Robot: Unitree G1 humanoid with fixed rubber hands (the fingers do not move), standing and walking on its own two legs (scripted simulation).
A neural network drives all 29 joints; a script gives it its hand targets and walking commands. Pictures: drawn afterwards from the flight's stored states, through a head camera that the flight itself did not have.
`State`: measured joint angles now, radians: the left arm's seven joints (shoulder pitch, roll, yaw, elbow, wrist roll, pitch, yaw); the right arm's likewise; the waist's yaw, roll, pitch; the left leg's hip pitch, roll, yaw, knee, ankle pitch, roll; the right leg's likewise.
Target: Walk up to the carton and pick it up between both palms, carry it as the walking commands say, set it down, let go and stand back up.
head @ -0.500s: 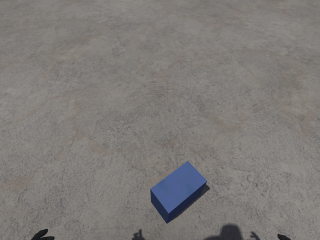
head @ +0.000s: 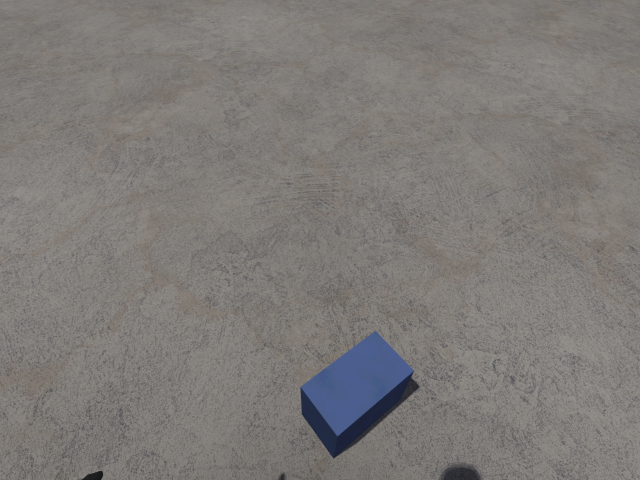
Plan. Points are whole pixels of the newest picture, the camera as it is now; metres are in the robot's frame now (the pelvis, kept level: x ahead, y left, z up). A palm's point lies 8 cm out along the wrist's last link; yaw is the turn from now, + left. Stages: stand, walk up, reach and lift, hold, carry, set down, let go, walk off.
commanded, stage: walk up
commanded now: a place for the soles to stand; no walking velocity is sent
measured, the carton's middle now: (354, 393) +0.48 -0.10 -0.66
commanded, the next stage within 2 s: none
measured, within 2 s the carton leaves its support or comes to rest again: neither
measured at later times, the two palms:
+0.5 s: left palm out of the picture +0.22 +0.44 -0.06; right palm (498, 404) +0.26 -0.25 -0.10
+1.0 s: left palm (109, 230) +0.54 +0.38 -0.04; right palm out of the picture +0.14 -0.12 -0.15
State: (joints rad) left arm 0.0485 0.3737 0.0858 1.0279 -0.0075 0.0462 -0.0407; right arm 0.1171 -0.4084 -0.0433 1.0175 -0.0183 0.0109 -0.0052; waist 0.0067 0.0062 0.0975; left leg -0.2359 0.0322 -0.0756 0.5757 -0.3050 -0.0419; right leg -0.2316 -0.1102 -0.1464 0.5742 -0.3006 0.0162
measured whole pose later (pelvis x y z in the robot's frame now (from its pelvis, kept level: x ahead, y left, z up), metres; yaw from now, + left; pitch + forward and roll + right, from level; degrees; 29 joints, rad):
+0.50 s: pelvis +0.13 +0.09 -0.03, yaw -18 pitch -2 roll +0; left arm 0.51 0.45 0.11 0.68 0.06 -0.03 0.12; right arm 0.05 -0.46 -0.12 0.49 -0.09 0.10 0.13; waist 0.06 0.15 0.15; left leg -0.55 0.11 -0.02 0.89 -0.33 -0.02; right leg -0.19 -0.15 0.16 0.72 -0.51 0.12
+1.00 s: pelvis +0.22 +0.22 -0.05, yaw -36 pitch -5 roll +2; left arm 0.24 0.45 0.05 0.44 0.03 -0.02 0.09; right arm 0.24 -0.47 -0.12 0.49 -0.01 0.14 0.04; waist -0.02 0.12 0.17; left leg -0.54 0.06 0.04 1.29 -0.56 -0.03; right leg -0.50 -0.06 -0.01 0.97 -0.38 -0.02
